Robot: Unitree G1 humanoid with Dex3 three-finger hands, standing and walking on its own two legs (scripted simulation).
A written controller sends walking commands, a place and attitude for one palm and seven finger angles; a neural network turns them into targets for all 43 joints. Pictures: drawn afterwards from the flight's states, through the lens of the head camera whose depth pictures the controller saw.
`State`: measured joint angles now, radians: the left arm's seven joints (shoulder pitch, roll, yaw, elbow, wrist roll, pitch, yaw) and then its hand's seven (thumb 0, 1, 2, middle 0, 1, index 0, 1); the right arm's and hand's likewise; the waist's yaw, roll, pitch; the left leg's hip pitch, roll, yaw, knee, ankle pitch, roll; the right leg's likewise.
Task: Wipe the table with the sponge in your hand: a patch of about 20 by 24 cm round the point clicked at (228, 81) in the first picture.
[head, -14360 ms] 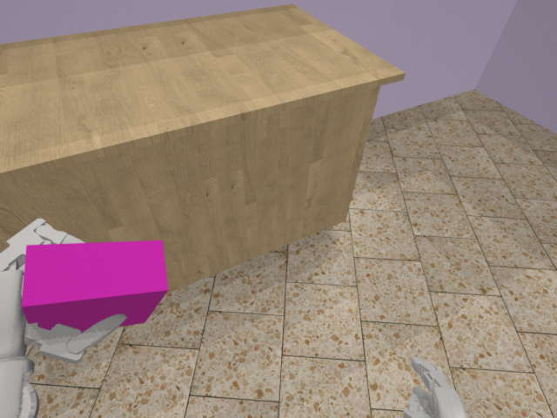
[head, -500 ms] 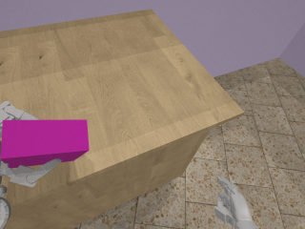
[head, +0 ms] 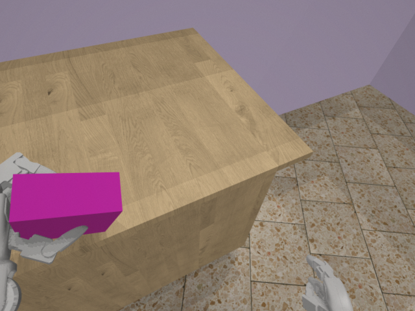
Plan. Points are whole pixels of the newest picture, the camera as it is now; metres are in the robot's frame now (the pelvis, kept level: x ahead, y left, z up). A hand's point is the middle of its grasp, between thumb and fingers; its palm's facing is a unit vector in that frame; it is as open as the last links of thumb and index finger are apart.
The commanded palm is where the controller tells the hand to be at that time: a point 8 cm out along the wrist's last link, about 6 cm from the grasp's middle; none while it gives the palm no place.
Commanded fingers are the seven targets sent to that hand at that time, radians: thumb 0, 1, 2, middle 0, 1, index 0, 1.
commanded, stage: come to a stop and stand still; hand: left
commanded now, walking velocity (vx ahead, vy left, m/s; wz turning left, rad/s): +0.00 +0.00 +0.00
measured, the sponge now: (83, 207) +0.23 +0.21 +0.13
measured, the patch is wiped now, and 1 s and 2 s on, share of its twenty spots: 0.00 0.00 0.00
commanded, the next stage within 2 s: look again from close up in 0.94 s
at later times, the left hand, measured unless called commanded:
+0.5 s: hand (41, 203) +0.23 +0.27 +0.14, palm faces +0.34 -0.85 -0.40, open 10.0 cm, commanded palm +0.17 +0.29 +0.17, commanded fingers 0.00 0.10 1.30 -1.20 -1.60 -1.20 -1.60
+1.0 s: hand (38, 194) +0.24 +0.27 +0.15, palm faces +0.38 -0.85 -0.37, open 10.0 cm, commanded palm +0.18 +0.30 +0.17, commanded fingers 0.00 0.10 1.30 -1.20 -1.60 -1.20 -1.60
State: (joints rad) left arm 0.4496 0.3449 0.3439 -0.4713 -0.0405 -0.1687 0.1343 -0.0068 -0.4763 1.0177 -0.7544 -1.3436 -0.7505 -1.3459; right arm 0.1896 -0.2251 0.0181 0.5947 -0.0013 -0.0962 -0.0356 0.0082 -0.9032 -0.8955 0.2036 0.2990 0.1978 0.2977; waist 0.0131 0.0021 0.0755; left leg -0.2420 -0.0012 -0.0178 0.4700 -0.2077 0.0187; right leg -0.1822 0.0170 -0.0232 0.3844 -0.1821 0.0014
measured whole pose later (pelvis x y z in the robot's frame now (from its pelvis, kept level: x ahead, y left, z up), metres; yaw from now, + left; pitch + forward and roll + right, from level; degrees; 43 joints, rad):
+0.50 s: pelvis +0.01 +0.01 +0.00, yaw -1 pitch +0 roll -1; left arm 0.40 0.39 0.35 -0.40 -0.02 -0.23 0.07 -0.01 -0.48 1.02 -0.76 -1.34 -0.75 -1.34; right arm 0.23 -0.18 0.03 0.59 0.00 -0.16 -0.03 0.01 -0.90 -0.90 0.20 0.30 0.20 0.30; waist 0.03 -0.05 0.07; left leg -0.25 -0.02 0.00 0.48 -0.22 0.04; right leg -0.20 0.00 0.00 0.41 -0.20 0.02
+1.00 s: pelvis +0.02 +0.02 +0.00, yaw +0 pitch +0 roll -2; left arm 0.42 0.37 0.35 -0.47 -0.04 -0.20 0.10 -0.01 -0.48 1.02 -0.75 -1.34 -0.75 -1.35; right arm 0.18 -0.19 0.03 0.57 0.01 -0.12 -0.02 0.01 -0.90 -0.90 0.20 0.30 0.20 0.30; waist 0.04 -0.03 0.06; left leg -0.24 -0.02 -0.01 0.47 -0.24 0.04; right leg -0.17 0.00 -0.02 0.37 -0.20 0.02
